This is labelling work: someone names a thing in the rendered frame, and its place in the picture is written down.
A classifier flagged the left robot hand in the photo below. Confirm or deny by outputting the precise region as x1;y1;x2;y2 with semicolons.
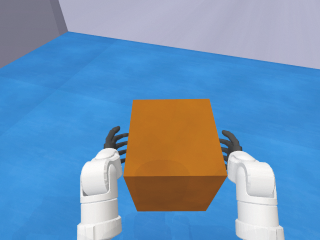
103;126;129;164

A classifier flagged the carton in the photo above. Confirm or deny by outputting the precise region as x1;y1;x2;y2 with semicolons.
123;99;228;212

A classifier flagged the right robot hand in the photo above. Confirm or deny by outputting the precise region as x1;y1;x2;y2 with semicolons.
219;130;243;170

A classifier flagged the left robot forearm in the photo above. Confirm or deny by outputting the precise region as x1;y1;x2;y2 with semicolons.
77;148;123;240

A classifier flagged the right robot forearm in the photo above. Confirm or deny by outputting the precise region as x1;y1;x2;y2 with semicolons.
227;151;285;240

